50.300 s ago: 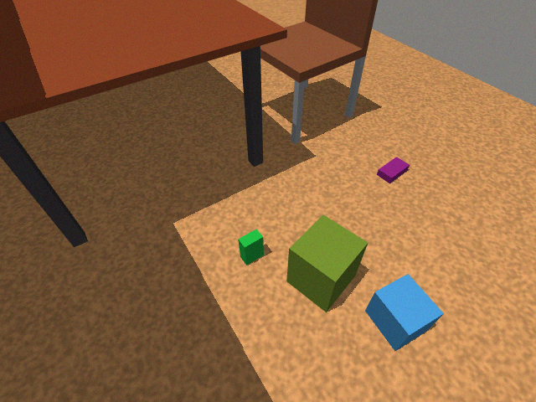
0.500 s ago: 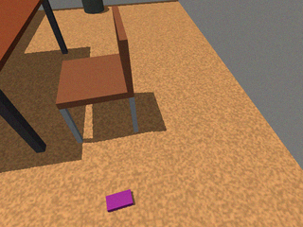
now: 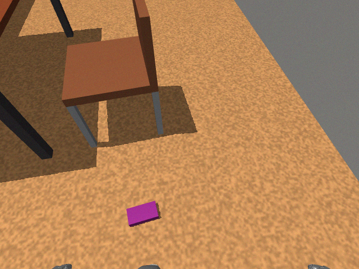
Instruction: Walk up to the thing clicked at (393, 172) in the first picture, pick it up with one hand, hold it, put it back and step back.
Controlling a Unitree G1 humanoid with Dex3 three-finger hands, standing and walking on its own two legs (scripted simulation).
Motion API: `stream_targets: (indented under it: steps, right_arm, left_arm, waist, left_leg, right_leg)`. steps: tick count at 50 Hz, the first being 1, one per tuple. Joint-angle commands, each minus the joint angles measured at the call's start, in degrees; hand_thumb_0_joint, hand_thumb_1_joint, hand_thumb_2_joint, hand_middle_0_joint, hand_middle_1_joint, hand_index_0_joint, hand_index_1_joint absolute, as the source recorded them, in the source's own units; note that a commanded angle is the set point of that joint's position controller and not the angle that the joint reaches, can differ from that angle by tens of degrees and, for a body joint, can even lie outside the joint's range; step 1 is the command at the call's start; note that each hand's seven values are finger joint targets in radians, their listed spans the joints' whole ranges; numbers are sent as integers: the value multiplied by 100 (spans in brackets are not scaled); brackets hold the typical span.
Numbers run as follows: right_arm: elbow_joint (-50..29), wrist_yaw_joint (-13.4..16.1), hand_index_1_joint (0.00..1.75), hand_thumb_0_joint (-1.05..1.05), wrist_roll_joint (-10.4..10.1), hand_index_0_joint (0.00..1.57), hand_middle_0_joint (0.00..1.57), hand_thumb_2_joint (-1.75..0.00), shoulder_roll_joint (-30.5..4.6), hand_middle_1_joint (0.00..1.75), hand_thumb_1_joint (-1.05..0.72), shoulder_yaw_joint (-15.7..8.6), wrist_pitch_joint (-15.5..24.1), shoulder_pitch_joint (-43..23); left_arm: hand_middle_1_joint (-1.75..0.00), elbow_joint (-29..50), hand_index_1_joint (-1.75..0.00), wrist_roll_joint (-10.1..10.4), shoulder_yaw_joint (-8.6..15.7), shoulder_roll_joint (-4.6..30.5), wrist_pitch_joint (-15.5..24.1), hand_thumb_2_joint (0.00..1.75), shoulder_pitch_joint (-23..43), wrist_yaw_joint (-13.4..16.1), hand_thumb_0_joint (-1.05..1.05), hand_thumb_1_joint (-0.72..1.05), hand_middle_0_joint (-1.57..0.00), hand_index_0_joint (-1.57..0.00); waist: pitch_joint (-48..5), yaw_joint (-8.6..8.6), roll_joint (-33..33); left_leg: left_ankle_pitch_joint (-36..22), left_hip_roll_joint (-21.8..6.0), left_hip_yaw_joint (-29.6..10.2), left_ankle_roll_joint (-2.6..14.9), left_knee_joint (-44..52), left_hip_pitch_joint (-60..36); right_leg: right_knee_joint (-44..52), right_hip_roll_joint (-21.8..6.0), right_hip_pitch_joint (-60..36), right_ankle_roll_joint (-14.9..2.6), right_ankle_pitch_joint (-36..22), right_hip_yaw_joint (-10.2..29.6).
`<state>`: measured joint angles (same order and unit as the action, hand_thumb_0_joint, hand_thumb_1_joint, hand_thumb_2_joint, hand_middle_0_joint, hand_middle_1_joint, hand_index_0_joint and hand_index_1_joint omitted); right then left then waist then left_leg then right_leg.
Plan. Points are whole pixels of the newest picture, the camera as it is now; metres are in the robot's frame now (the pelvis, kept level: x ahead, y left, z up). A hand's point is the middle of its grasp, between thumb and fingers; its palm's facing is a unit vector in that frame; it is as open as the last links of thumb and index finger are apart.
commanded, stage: step back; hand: left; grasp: from above
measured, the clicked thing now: (142, 213) +0.45 +0.22 -0.75
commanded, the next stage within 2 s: none
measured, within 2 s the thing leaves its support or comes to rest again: neither
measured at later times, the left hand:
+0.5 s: hand out of the picture +0.03 +0.27 -0.17, palm faces -0.10 -0.92 -0.39, open 7.3 cm
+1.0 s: hand out of the picture -0.10 +0.29 -0.16, palm faces -0.01 -0.93 -0.37, open 7.3 cm
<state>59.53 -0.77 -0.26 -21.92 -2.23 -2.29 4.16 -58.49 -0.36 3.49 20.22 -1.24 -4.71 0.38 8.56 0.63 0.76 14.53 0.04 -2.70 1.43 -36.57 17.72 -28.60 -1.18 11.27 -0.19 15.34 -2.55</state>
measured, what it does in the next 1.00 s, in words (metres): walks backwards: right foot, then left foot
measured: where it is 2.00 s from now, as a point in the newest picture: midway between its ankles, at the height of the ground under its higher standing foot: outside the picture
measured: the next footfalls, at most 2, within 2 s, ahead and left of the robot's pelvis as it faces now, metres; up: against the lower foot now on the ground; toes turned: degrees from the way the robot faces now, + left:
right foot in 0.48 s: -0.08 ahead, -0.11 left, +0.00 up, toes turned -1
left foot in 0.82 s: -0.14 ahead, +0.14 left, +0.00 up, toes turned -3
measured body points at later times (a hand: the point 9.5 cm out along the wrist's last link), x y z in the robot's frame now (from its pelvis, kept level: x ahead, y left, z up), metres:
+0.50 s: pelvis -0.10 +0.01 -0.02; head -0.03 +0.00 +0.42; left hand +0.03 +0.32 -0.14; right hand -0.01 -0.30 -0.14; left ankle +0.00 +0.13 -0.74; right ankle -0.12 -0.11 -0.74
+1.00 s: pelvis -0.22 +0.02 -0.01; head -0.16 +0.04 +0.44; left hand -0.10 +0.34 -0.13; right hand -0.12 -0.29 -0.11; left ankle -0.18 +0.14 -0.74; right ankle -0.25 -0.12 -0.65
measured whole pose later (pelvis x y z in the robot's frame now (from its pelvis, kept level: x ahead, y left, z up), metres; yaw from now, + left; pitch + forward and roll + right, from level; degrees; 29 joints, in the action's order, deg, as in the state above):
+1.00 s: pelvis -0.22 +0.02 -0.01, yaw -1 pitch -2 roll -1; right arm 49.3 -0.1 1.5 -20.3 -2.0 -2.0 7.5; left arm -46.8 -0.2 4.6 22.9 -3.3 -7.7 1.0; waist 10.4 -0.1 -1.7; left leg 14.6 -0.1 -2.3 1.2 -34.3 17.5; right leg -67.2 6.2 26.2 -0.7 30.0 7.7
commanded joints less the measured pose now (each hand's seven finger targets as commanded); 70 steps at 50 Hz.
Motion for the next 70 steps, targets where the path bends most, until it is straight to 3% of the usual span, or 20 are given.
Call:
stream_targets:
  steps: [1, 4, 6, 12, 22, 24, 25, 26, 29, 35, 40, 42, 43, 46, 52, 57, 59, 60, 63, 70]
  right_arm:
    - [-480, 30, 30, 0, 36, 20, 20, -90, -988, 30, -90, -310, -4, 671]
    - [-633, 66, 30, 0, 153, 20, 20, -90, -1414, 30, -90, -435, 121, 619]
    - [-731, 94, 30, 0, 180, 20, 20, -90, -1874, 30, -90, -533, 199, 750]
    - [-1189, 274, 30, 0, 192, 20, 20, -90, -1284, 30, -90, -429, 196, 310]
    - [-1481, 216, 30, 0, 112, 20, 20, -90, -1474, 30, -90, -420, 86, 141]
    - [-1477, 189, 30, 0, 20, 20, 20, -90, -1203, 30, -90, -318, 55, 242]
    - [-1560, 201, 30, 0, 1, 20, 20, -90, -972, 30, -90, -279, 62, 50]
    - [-1465, 260, 30, 0, 68, 20, 20, -90, -1180, 30, -90, -382, 17, -20]
    - [-1180, 241, 30, 0, -49, 20, 20, -90, -1131, 30, -90, -354, 30, 718]
    - [-1401, 241, 30, 0, 40, 20, 20, -90, -1021, 30, -90, -260, 92, 422]
    - [-1200, 197, 30, 0, 184, 20, 20, -90, -1125, 30, -90, -417, 202, 979]
    - [-1367, 121, 30, 0, 176, 20, 20, -90, -2105, 30, -90, -600, 195, 626]
    - [-1346, 140, 30, 0, 211, 20, 20, -90, -2077, 30, -90, -625, 228, 688]
    - [-1484, 212, 30, 0, 212, 20, 20, -90, -1428, 30, -90, -413, 218, 72]
    - [-1569, 230, 30, 0, 204, 20, 20, -90, -1382, 30, -90, -433, 171, 500]
    - [-1708, 185, 30, 0, 92, 20, 20, -90, -1501, 30, -90, -450, 6, 114]
    - [-1834, 171, 30, 0, 1, 20, 20, -90, -986, 30, -90, -314, 1, 170]
    - [-1863, 265, 30, 0, 45, 20, 20, -90, -1085, 30, -90, -380, -35, -162]
    - [-1480, 255, 30, 0, -15, 20, 20, -90, -1180, 30, -90, -419, -17, 549]
    - [-1602, 242, 30, 0, 111, 20, 20, -90, -1044, 30, -90, -342, 44, 393]
  left_arm:
    - [-30, 898, -30, -101, 360, 1608, 72, 90, 698, 133, 0, 90, -20, -20]
    - [-30, 1005, -30, 34, 277, 1176, -46, 90, 504, 126, 0, 90, -20, -20]
    - [-30, 1033, -30, 15, 251, 1011, -122, 90, 225, 210, 0, 90, -20, -20]
    - [-30, 961, -30, 3, 312, 1259, -124, 90, -237, 198, 0, 90, -20, -20]
    - [-30, 947, -30, -65, 410, 1065, 23, 90, -1015, 62, 0, 90, -20, -20]
    - [-30, 1005, -30, -207, 514, 1479, 105, 90, -1063, 70, 0, 90, -20, -20]
    - [-30, 1150, -30, -129, 652, 2056, 93, 90, -771, 45, 0, 90, -20, -20]
    - [-30, 1405, -30, -193, 661, 2266, 125, 90, -457, 75, 0, 90, -20, -20]
    - [-30, 1606, -30, -128, 519, 1554, 131, 90, 423, 142, 0, 90, -20, -20]
    - [-30, 1637, -30, -172, 459, 1417, 72, 90, -466, 203, 0, 90, -20, -20]
    - [-30, 1833, -30, -21, 354, 1421, -64, 90, -313, 124, 0, 90, -20, -20]
    - [-30, 1888, -30, 37, 375, 1275, -75, 90, -65, 173, 0, 90, -20, -20]
    - [-30, 1841, -30, -57, 434, 1346, -84, 90, 143, 223, 0, 90, -20, -20]
    - [-30, 1567, -30, 62, 430, 1262, -85, 90, -499, 177, 0, 90, -20, -20]
    - [-30, 1584, -30, -30, 400, 1161, -9, 90, -555, 98, 0, 90, -20, -20]
    - [-30, 1137, -30, -87, 433, 1104, 93, 90, -1415, 70, 0, 90, -20, -20]
    - [-30, 1254, -30, -226, 638, 1894, 149, 90, -1260, 62, 0, 90, -20, -20]
    - [-30, 1498, -30, -219, 719, 2459, 126, 90, -877, 68, 0, 90, -20, -20]
    - [-30, 1716, -30, -160, 520, 1654, 165, 90, 169, 140, 0, 90, -20, -20]
    - [-30, 1733, -30, -206, 503, 1548, 81, 90, -661, 249, 0, 90, -20, -20]
  waist:
    - [-972, 260, -1141]
    - [-901, 153, 456]
    - [-1188, 172, 932]
    - [-1233, -45, 641]
    - [-1545, -178, 781]
    - [-1410, -138, -132]
    - [-983, -245, -1453]
    - [-715, -362, -1507]
    - [-550, 249, -761]
    - [-968, -356, -1020]
    - [-1262, -17, -842]
    - [-1131, 183, 1376]
    - [-1038, 334, 1098]
    - [-919, -189, 610]
    - [-1068, 147, 879]
    - [-1496, -201, 1077]
    - [-1079, -139, -920]
    - [-780, -513, -1695]
    - [-443, 194, -551]
    - [-982, -404, -1084]
  left_leg:
    - [932, 91, -69, 214, -838, -426]
    - [-2995, -1047, -1306, 678, 1061, -345]
    - [-4265, -1893, -2442, 1291, 1297, -924]
    - [-3474, -1439, -1361, 1312, 927, -1303]
    - [-1985, -1208, -975, 919, 442, -688]
    - [-564, -517, -636, 264, -274, 765]
    - [1419, 640, -80, -82, -1429, 1371]
    - [2163, 578, -570, -190, -2873, 950]
    - [1303, 769, -806, -137, -3466, 959]
    - [1590, 379, -256, -248, -1427, 996]
    - [-714, -57, -130, 27, 1319, -724]
    - [-2404, -2094, -2541, 1371, 1670, -439]
    - [-2364, -2321, -2929, 1718, 1685, -143]
    - [-2665, -1467, -1251, 1189, 1202, -537]
    - [-2744, -1480, -1098, 1414, 869, -1260]
    - [-1696, -1053, -811, 783, 283, -607]
    - [913, 257, -331, -5, -1068, 1571]
    - [2131, 587, -554, -168, -2587, 1194]
    - [1316, 711, -906, -130, -3512, 974]
    - [1696, 274, -293, -256, -1411, 1028]
  right_leg:
    - [192, -1723, 517, -1230, -2393, 1210]
    - [-1784, -17, 614, -298, -755, 268]
    - [-3295, 739, 1357, -210, 2424, 1182]
    - [-4081, 571, 1617, 33, 1584, 1280]
    - [-72, 245, -43, -82, 205, 329]
    - [577, -519, -840, -465, -362, 1614]
    - [1018, -1775, -204, -1343, -871, 3089]
    - [1145, -2495, 855, -2015, -1270, 3825]
    - [565, -1294, 626, -1267, -2294, 1725]
    - [-98, -1254, -965, -1212, -3218, 1506]
    - [-901, -894, 44, -648, -2289, 1378]
    - [-2728, 670, 1222, -98, 2026, 591]
    - [-3723, 675, 1254, -93, 2344, 1254]
    - [-4433, 696, 1636, -145, 1506, 1371]
    - [-2714, 437, 1384, 178, 1557, 818]
    - [573, 308, -214, -74, -157, 192]
    - [758, -1220, -708, -726, -392, 2580]
    - [1199, -2405, 902, -1771, -562, 3755]
    - [508, -1292, 1070, -1183, -1783, 1777]
    - [-66, -1432, -808, -1225, -2786, 1686]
